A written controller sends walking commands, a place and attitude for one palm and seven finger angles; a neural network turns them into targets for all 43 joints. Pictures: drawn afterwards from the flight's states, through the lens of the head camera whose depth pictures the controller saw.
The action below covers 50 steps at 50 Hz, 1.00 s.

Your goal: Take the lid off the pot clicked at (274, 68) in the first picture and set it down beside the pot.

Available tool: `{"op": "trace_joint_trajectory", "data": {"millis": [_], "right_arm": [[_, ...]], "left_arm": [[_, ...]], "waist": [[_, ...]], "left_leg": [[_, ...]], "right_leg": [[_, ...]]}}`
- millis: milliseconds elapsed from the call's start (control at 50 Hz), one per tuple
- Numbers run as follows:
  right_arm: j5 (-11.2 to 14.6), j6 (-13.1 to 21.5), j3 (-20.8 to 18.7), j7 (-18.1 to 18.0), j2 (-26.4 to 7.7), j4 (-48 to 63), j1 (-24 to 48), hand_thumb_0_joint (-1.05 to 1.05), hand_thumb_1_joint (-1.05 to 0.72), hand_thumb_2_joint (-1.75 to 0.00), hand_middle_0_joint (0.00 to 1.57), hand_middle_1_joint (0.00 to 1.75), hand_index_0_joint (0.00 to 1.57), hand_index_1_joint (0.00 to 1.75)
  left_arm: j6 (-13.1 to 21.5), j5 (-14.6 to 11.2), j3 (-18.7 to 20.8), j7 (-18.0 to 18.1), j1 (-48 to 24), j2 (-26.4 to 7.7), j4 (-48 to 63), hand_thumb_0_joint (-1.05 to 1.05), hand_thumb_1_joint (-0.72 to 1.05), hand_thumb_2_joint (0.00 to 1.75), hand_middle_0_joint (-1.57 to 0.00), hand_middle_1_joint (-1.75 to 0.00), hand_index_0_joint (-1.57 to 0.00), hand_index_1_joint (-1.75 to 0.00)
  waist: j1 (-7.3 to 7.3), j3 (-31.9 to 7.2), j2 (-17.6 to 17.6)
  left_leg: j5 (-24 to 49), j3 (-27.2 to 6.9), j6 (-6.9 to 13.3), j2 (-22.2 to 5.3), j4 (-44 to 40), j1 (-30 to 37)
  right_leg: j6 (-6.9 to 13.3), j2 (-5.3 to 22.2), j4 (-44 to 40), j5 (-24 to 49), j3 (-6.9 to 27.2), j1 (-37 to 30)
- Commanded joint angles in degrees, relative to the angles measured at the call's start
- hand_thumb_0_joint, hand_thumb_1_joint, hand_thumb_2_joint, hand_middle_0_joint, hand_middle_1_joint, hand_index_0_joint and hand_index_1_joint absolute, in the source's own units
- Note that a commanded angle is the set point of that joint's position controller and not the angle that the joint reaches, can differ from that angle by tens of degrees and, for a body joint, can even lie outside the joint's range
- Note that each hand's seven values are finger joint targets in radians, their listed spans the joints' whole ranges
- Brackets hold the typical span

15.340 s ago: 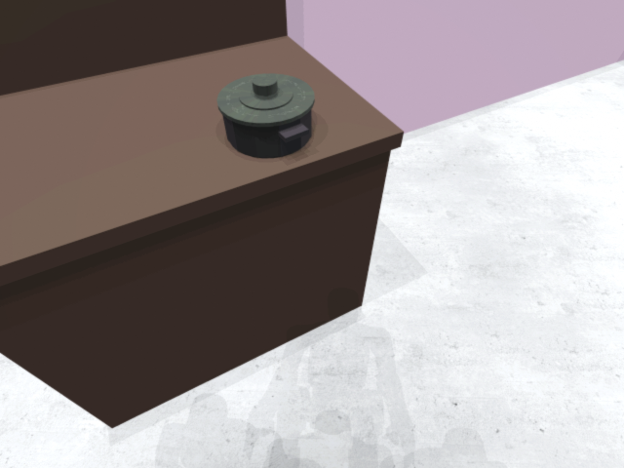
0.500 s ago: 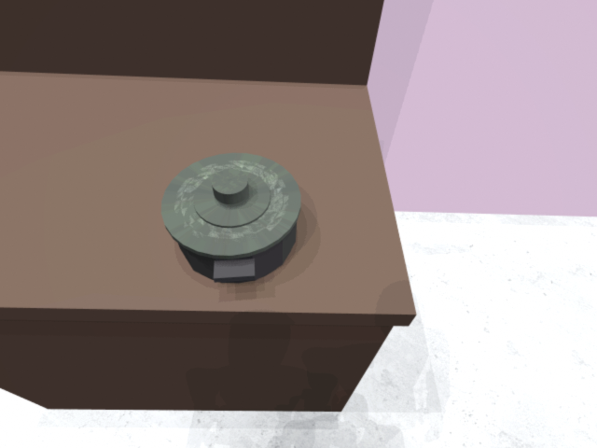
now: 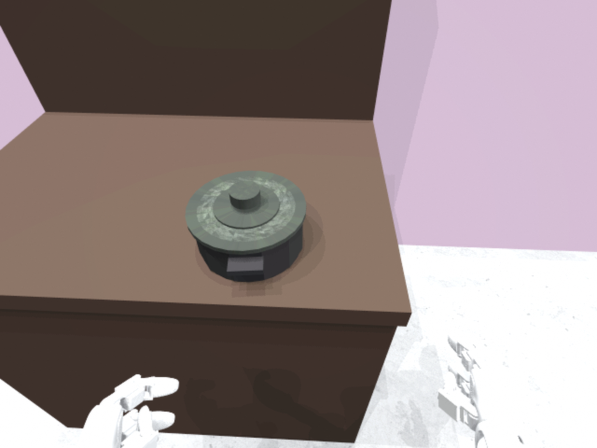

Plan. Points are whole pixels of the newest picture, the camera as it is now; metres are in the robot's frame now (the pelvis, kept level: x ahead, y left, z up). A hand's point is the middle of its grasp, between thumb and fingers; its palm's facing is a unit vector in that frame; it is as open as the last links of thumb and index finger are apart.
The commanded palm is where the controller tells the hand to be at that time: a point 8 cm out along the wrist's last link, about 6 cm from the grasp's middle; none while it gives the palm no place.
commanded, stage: lift the closed hand beside the body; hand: left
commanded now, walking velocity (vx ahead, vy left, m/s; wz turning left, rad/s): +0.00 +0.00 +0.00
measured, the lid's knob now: (245, 194) +0.45 +0.13 +0.12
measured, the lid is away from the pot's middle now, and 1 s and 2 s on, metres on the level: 0.00 0.00 0.00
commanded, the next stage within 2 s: raise the hand higher, near the body in 0.24 s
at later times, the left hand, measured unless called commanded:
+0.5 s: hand (96, 420) +0.14 +0.23 +0.06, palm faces +0.27 -0.87 -0.41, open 3.1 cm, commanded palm +0.09 +0.27 +0.10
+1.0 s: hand (82, 361) +0.17 +0.24 +0.12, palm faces +0.33 -0.85 -0.41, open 3.1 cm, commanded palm +0.12 +0.27 +0.16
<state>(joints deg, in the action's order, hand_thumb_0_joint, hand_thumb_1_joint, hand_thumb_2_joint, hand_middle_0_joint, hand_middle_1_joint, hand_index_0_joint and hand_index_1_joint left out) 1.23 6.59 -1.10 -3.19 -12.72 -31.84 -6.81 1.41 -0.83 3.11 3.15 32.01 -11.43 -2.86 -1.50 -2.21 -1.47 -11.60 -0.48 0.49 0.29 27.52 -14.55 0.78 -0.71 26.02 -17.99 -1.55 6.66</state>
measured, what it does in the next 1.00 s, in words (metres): stands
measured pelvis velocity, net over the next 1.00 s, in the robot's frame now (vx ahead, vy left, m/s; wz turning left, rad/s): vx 0.01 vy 0.01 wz -0.01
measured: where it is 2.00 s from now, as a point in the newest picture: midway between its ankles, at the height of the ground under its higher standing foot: outside the picture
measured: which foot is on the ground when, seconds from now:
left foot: down 0.00-1.00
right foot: down 0.00-1.00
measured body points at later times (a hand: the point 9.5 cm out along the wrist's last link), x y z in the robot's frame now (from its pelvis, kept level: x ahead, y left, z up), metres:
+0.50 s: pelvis +0.00 +0.00 +0.00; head -0.02 -0.02 +0.45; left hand +0.12 +0.28 +0.09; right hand +0.17 -0.22 -0.09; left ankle +0.04 +0.11 -0.74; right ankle -0.04 -0.11 -0.74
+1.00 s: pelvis +0.01 +0.01 +0.00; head -0.01 -0.01 +0.45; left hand +0.15 +0.28 +0.15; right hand +0.22 -0.20 -0.06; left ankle +0.04 +0.11 -0.74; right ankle -0.04 -0.11 -0.74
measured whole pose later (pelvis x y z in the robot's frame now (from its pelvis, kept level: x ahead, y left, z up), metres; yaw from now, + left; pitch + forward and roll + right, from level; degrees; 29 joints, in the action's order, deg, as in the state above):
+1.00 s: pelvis +0.01 +0.01 +0.00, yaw -1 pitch -4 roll +0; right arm 0.4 7.9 1.3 -4.1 -11.2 -33.6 -9.7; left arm 4.7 -2.2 13.3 4.6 36.0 -18.0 26.5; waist -4.5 0.6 -2.8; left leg -12.7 0.3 1.0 0.4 27.2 -10.4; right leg 0.3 -0.4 24.0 -17.9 -0.9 2.0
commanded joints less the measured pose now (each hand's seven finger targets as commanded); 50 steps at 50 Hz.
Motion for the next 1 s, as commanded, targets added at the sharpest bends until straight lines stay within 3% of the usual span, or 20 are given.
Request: {"op": "trace_joint_trajectory", "data": {"millis": [0,40,60,100,140,160,220,340,360,400,440,480,540,580,620,640,680,840,900,980], "right_arm": [[-0.77,1.59,-0.45,-1.53,-4.98,8.55,2.12,0.00,-0.90,-0.90,0.20,0.30,0.20,0.30],[-0.84,1.92,-0.21,-1.75,-5.09,8.76,2.04,0.00,-0.90,-0.90,0.20,0.30,0.20,0.30],[-1.07,2.01,-0.01,-1.93,-4.85,8.80,2.26,0.00,-0.90,-0.90,0.20,0.30,0.20,0.30],[-1.24,2.33,0.01,-2.12,-5.00,8.59,2.50,0.00,-0.90,-0.90,0.20,0.30,0.20,0.30],[-1.10,2.29,-0.12,-2.16,-5.10,8.22,2.84,0.00,-0.90,-0.90,0.20,0.30,0.20,0.30],[-1.22,2.62,0.16,-2.17,-4.91,8.75,3.38,0.00,-0.90,-0.90,0.20,0.30,0.20,0.30],[-1.47,3.55,0.29,-2.16,-4.52,8.18,3.83,0.00,-0.90,-0.90,0.20,0.30,0.20,0.30],[-1.08,4.39,-0.22,-1.87,-4.22,6.48,4.97,0.00,-0.90,-0.90,0.20,0.30,0.20,0.30],[-1.10,4.63,-0.08,-1.76,-4.18,7.04,4.81,0.00,-0.90,-0.90,0.20,0.30,0.20,0.30],[-1.03,4.99,-0.43,-1.88,-4.35,6.37,4.90,0.00,-0.90,-0.90,0.20,0.30,0.20,0.30],[-0.98,5.62,-0.42,-1.86,-4.52,6.55,4.93,0.00,-0.90,-0.90,0.20,0.30,0.20,0.30],[-1.00,6.20,-0.23,-1.87,-4.28,6.71,4.59,0.00,-0.90,-0.90,0.20,0.30,0.20,0.30],[-0.82,5.68,-0.73,-1.87,-4.19,5.54,4.81,0.00,-0.90,-0.90,0.20,0.30,0.20,0.30],[-0.84,6.16,-0.53,-1.94,-4.19,6.62,4.82,0.00,-0.90,-0.90,0.20,0.30,0.20,0.30],[-0.83,5.99,-0.30,-1.81,-4.25,6.76,4.35,0.00,-0.90,-0.90,0.20,0.30,0.20,0.30],[-0.82,5.95,-0.43,-1.73,-4.22,6.35,4.35,0.00,-0.90,-0.90,0.20,0.30,0.20,0.30],[-0.89,5.87,-0.31,-1.75,-4.07,6.72,4.35,0.00,-0.90,-0.90,0.20,0.30,0.20,0.30],[-0.96,4.60,-0.08,-1.31,-4.27,6.89,4.37,0.00,-0.90,-0.90,0.20,0.30,0.20,0.30],[-0.96,4.52,0.27,-1.26,-4.25,7.66,4.09,0.00,-0.90,-0.90,0.20,0.30,0.20,0.30],[-0.86,4.22,0.35,-1.07,-4.26,7.70,4.41,0.00,-0.90,-0.90,0.20,0.30,0.20,0.30]], "left_arm": [[4.52,-1.34,4.84,0.64,-3.84,-8.34,17.39,0.00,0.90,0.90,-1.08,-1.26,-1.08,-1.26],[4.84,-1.40,6.08,0.96,-3.54,-9.77,20.90,0.00,0.90,0.90,-1.17,-1.36,-1.17,-1.36],[4.64,-1.60,4.99,0.85,-2.42,-8.22,20.02,0.00,0.90,0.90,-1.21,-1.40,-1.21,-1.40],[4.60,-1.63,5.73,0.79,-1.50,-8.84,20.69,0.00,0.90,0.90,-1.30,-1.50,-1.30,-1.50],[4.59,-1.66,8.60,0.94,0.80,-10.95,21.31,0.00,0.90,0.90,-1.30,-1.50,-1.30,-1.50],[4.97,-1.67,7.69,0.83,-0.29,-10.39,24.56,0.00,0.90,0.90,-1.30,-1.50,-1.30,-1.50],[5.23,-1.52,9.79,1.05,3.29,-11.83,28.13,0.00,0.90,0.90,-1.30,-1.50,-1.30,-1.50],[5.40,-1.06,13.14,1.34,7.95,-13.36,27.78,0.00,0.90,0.90,-1.30,-1.50,-1.30,-1.50],[5.79,-1.07,11.34,1.07,7.41,-11.78,29.72,0.00,0.90,0.90,-1.30,-1.50,-1.30,-1.50],[5.96,-1.03,11.63,1.04,7.76,-12.08,28.82,0.00,0.90,0.90,-1.30,-1.50,-1.30,-1.50],[6.76,-0.87,13.66,1.43,6.34,-14.45,32.99,0.00,0.90,0.90,-1.30,-1.50,-1.30,-1.50],[6.95,-0.85,12.66,1.53,7.72,-13.40,34.51,0.00,0.90,0.90,-1.30,-1.50,-1.30,-1.50],[6.57,-0.92,14.88,1.81,8.38,-14.08,30.89,0.00,0.90,0.90,-1.30,-1.50,-1.30,-1.50],[7.49,-1.02,14.27,1.83,6.77,-14.12,35.95,0.00,0.90,0.90,-1.30,-1.50,-1.30,-1.50],[7.43,-1.17,13.85,1.85,6.53,-13.72,37.11,0.00,0.90,0.90,-1.30,-1.50,-1.30,-1.50],[7.38,-1.06,15.39,2.12,6.62,-14.84,36.95,0.00,0.90,0.90,-1.30,-1.50,-1.30,-1.50],[7.37,-1.23,14.63,2.06,6.68,-13.87,37.42,0.00,0.90,0.90,-1.30,-1.50,-1.30,-1.50],[6.97,-1.66,16.75,2.17,4.48,-15.09,39.32,0.00,0.90,0.90,-1.30,-1.50,-1.30,-1.50],[7.27,-1.80,15.91,2.20,2.48,-14.85,42.41,0.00,0.90,0.90,-1.30,-1.50,-1.30,-1.50],[7.41,-2.07,16.77,2.29,1.45,-15.17,42.83,0.00,0.90,0.90,-1.30,-1.50,-1.30,-1.50]], "waist": [[0.67,2.02,-1.57],[0.39,0.76,-2.93],[0.47,2.28,-1.54],[0.06,2.33,-0.25],[-0.68,2.74,0.56],[-0.54,2.92,-0.33],[-1.67,1.07,-1.85],[-2.30,3.50,1.36],[-1.94,3.42,1.28],[-1.98,3.72,2.57],[-2.30,2.35,1.33],[-2.42,1.38,-0.36],[-2.53,3.82,3.33],[-2.51,2.08,-0.45],[-2.47,1.82,-2.04],[-2.60,1.73,-1.99],[-2.52,1.59,-0.60],[-2.64,1.20,-1.52],[-2.43,0.86,-3.32],[-2.38,0.60,-0.73]], "left_leg": [[0.42,2.08,1.29,0.00,-3.39,9.05],[0.59,2.00,1.28,0.02,-3.30,10.64],[0.11,2.01,1.38,0.17,-3.44,9.81],[0.68,1.76,1.56,0.11,-3.58,9.99],[0.96,1.65,1.53,-0.01,-3.49,10.07],[1.18,1.47,1.53,0.06,-3.84,9.91],[4.38,1.04,1.54,-0.32,-4.14,11.02],[3.98,0.80,1.45,-0.87,-4.34,10.17],[3.59,0.71,1.47,-0.83,-4.53,10.13],[3.45,1.01,1.71,-0.93,-4.27,10.46],[3.73,0.86,1.61,-0.92,-4.22,11.18],[4.78,0.82,1.58,-1.02,-4.21,11.69],[4.68,0.90,1.65,-1.09,-4.16,10.78],[5.51,1.08,1.57,-1.07,-4.10,11.63],[6.08,0.94,1.40,-1.10,-4.26,11.90],[6.39,0.92,1.34,-1.02,-4.01,11.71],[7.69,0.73,1.34,-1.29,-4.05,12.04],[9.78,0.69,1.17,-1.33,-3.46,12.45],[9.94,0.54,0.99,-1.57,-3.67,12.96],[9.64,0.22,0.98,-1.82,-3.64,12.79]], "right_leg": [[-0.53,1.46,-9.38,3.87,-0.14,10.48],[-0.36,1.39,-9.88,3.59,-0.19,9.72],[-0.49,1.32,-10.33,3.17,-0.31,9.96],[-0.56,1.41,-10.34,3.53,-0.17,9.29],[-0.53,1.39,-10.90,3.27,-0.21,8.99],[-0.51,1.48,-10.70,3.47,-0.27,8.42],[-0.21,1.54,-9.44,6.48,-0.46,6.30],[-0.42,1.07,-9.66,5.45,-0.90,6.99],[-0.49,1.14,-9.47,4.98,-1.00,7.05],[-0.73,1.21,-9.72,4.86,-0.77,7.70],[-0.65,1.19,-9.44,4.84,-0.71,7.10],[-0.51,1.38,-8.78,6.00,-0.67,6.62],[-0.58,0.92,-9.27,6.28,-0.84,7.55],[-0.51,1.40,-8.63,7.39,-0.54,6.66],[-0.39,1.33,-8.27,8.02,-0.67,6.27],[-0.30,1.08,-8.23,8.60,-0.71,6.11],[-0.31,1.11,-7.66,10.05,-1.02,5.78],[-0.15,0.82,-7.18,13.11,-0.79,5.17],[-0.13,1.02,-6.97,12.81,-0.84,5.20],[-0.12,0.97,-6.75,12.47,-0.89,5.16]]}}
